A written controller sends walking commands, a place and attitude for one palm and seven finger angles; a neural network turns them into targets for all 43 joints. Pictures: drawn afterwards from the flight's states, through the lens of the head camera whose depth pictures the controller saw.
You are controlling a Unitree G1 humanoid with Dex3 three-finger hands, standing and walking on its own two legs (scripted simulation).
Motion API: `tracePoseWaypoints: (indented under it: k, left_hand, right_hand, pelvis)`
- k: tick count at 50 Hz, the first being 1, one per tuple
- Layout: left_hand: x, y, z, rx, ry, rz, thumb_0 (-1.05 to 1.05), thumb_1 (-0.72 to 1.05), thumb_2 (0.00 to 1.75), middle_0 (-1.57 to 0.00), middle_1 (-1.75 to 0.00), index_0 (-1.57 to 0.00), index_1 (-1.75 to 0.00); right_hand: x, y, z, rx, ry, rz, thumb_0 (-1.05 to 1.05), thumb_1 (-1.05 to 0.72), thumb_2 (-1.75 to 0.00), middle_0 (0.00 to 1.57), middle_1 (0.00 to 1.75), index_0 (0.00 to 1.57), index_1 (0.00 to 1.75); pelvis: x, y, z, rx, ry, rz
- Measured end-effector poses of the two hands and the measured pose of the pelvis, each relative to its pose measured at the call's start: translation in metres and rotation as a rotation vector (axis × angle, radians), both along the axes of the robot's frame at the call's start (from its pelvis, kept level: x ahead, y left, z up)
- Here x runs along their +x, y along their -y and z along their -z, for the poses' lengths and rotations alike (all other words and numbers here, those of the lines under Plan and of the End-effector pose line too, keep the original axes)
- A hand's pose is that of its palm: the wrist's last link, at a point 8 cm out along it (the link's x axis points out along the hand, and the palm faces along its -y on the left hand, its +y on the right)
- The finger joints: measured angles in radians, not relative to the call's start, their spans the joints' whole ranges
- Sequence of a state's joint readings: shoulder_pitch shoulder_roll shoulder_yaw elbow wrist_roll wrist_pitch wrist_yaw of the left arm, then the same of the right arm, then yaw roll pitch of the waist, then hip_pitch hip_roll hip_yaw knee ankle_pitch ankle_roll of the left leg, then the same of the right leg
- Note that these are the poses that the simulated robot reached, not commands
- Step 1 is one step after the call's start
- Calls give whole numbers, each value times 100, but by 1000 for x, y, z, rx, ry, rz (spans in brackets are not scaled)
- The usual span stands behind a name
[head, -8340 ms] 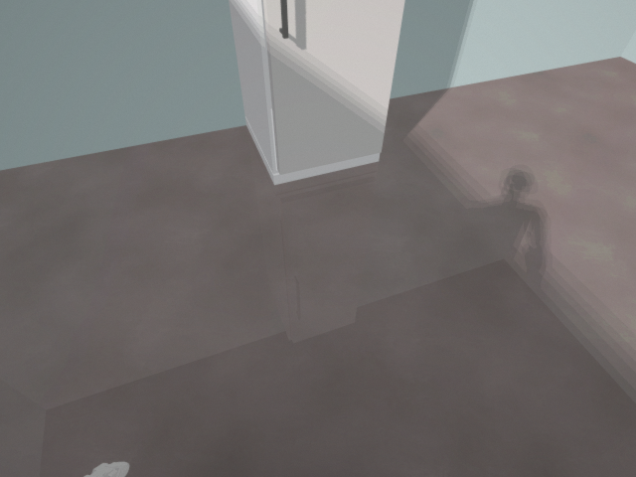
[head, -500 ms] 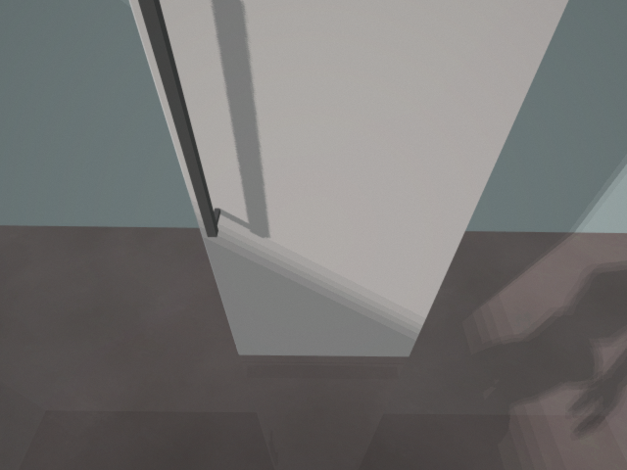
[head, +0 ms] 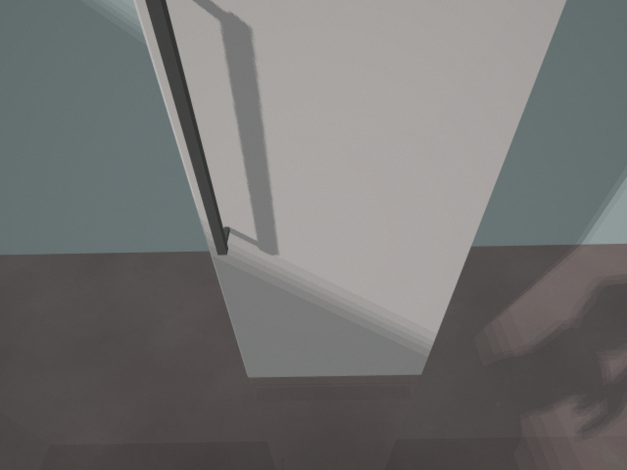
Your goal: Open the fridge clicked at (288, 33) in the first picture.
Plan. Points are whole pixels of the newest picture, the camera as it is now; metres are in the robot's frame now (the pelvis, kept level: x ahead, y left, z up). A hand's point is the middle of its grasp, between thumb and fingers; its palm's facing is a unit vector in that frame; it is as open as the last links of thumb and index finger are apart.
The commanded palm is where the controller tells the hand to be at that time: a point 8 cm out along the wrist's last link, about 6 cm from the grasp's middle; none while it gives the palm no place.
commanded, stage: come to a stop and stand still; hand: left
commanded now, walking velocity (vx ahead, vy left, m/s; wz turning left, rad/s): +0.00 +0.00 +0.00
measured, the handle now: (198, 142) +0.53 +0.20 +0.18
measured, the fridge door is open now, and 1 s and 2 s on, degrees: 0 0 0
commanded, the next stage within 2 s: look again from close up in 0.14 s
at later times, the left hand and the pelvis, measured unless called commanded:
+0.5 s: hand out of the picture +0.04 +0.17 -0.16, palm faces +0.01 -0.98 -0.22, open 7.4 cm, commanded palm none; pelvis +0.02 -0.01 +0.01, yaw +0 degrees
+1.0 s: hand out of the picture +0.04 +0.16 -0.16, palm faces +0.02 -0.98 -0.22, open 7.4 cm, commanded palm none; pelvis +0.02 -0.02 +0.01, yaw +0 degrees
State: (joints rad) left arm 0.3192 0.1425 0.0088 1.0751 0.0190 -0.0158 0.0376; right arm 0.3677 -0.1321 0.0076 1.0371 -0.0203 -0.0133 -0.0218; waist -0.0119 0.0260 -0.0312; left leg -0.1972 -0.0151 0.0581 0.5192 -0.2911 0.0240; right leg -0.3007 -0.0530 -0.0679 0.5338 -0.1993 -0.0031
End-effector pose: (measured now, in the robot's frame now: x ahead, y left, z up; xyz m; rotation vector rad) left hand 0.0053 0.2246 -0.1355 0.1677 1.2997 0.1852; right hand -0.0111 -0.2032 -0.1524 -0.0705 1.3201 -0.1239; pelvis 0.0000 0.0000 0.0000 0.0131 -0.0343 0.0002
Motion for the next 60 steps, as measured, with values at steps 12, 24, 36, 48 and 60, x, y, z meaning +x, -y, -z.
tracePoseWaypoints:
  k: [12, 24, 36, 48, 60]
  left_hand:
    - [22, -9, -10, 20, 14, 20, 0, 91, 90, -20, -30, -20, -30]
    - [30, 3, -5, -7, -5, 29, 0, 90, 90, -20, -30, -20, -30]
    - [36, 8, -5, -5, 3, 29, 0, 90, 90, -20, -30, -20, -30]
    - [30, 12, -4, -10, -16, 18, 0, 90, 90, -20, -30, -20, -30]
    - [22, 17, -2, -23, -37, 10, 0, 90, 90, -20, -30, -20, -30]
  right_hand:
    - [24, 20, -6, -41, 8, -28, 0, -91, -90, 20, 30, 20, 29]
    - [36, 39, -13, -80, -12, -35, 0, -91, -90, 20, 30, 20, 29]
    - [39, 40, -13, -69, -20, -40, 0, -91, -90, 20, 30, 20, 29]
    - [29, 38, -13, -58, -57, -36, 0, -91, -90, 20, 30, 20, 29]
    - [22, 37, -13, -57, -78, -28, 0, -91, -90, 20, 30, 20, 29]
  pelvis:
    - [8, -1, -5, 5, 1, 7]
    - [15, 8, -6, 2, 6, 8]
    - [17, 15, -8, -1, 6, 4]
    - [17, 18, -8, -2, 3, 2]
    - [17, 19, -8, -3, 3, 2]
